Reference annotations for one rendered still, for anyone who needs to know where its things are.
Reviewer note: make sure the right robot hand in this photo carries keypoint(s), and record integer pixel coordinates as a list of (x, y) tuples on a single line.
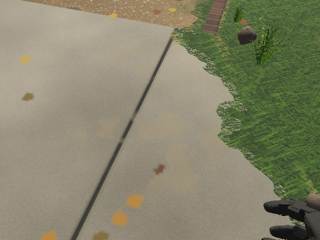
[(299, 211)]

